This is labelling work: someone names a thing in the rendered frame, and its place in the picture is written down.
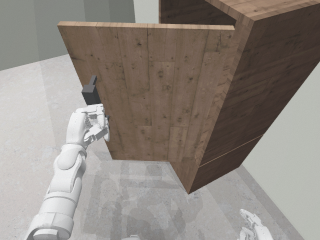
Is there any left robot forearm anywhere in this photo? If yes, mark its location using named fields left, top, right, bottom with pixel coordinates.
left=23, top=143, right=87, bottom=240

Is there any handle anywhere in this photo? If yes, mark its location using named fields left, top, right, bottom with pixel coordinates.
left=81, top=75, right=110, bottom=130

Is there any right robot hand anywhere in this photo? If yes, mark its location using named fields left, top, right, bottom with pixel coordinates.
left=237, top=209, right=273, bottom=240

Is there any left robot hand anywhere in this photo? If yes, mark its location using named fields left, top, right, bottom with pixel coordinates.
left=65, top=103, right=110, bottom=150

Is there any left robot shin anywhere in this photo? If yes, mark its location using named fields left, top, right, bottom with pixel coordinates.
left=130, top=235, right=140, bottom=239

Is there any cupboard door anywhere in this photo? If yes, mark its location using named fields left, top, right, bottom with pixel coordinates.
left=57, top=21, right=235, bottom=163

